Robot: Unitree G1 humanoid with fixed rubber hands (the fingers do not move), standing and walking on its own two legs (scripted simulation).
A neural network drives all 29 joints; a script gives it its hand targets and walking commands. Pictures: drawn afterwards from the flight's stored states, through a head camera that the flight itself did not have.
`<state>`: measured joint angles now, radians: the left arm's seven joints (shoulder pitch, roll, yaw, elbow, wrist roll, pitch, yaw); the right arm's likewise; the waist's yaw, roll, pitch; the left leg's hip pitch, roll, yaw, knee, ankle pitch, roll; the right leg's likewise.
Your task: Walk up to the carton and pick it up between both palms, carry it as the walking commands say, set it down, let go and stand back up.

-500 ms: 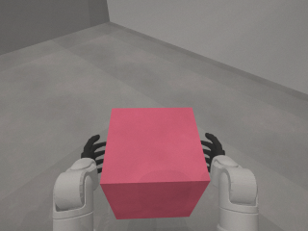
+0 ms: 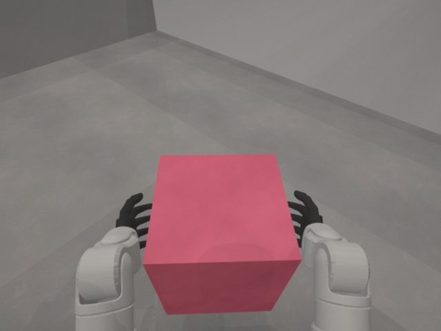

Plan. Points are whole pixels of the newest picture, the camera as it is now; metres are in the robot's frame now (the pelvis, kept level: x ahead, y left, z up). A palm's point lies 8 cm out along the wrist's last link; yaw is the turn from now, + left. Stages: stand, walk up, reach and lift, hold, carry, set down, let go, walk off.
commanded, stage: carry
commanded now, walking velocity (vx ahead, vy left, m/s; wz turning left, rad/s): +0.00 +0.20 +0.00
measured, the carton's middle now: (218, 237) +0.30 +0.00 +0.02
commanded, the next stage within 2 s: none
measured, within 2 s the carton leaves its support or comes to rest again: neither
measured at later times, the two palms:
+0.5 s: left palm (126, 236) +0.27 +0.15 +0.09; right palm (310, 234) +0.26 -0.15 +0.09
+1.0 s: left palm (62, 259) +0.23 +0.24 +0.09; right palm (258, 250) +0.23 -0.06 +0.10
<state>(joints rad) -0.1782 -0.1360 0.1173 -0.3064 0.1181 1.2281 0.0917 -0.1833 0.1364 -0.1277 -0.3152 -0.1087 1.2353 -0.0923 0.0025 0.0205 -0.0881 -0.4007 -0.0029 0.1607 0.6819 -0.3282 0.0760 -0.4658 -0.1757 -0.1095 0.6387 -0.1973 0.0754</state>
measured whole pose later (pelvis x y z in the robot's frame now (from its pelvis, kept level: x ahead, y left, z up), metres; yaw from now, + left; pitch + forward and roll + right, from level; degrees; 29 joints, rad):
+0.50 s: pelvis +0.00 +0.01 +0.01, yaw -2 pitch +5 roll +0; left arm -0.15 -0.13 0.12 -0.34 0.11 1.22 0.10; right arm -0.18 0.14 -0.11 -0.32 -0.11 1.22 -0.09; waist 0.00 0.02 -0.10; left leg -0.41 0.02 0.19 0.61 -0.29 0.09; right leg -0.54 -0.11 -0.13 0.92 -0.47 0.02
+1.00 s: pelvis -0.03 +0.09 +0.01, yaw -1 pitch +4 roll +0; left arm -0.14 -0.13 0.13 -0.36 0.11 1.23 0.09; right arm -0.16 0.13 -0.08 -0.32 -0.10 1.21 -0.10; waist 0.00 -0.03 -0.08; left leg -0.38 0.05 0.11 0.55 -0.24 0.01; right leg -0.50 -0.14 -0.09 0.87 -0.52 0.05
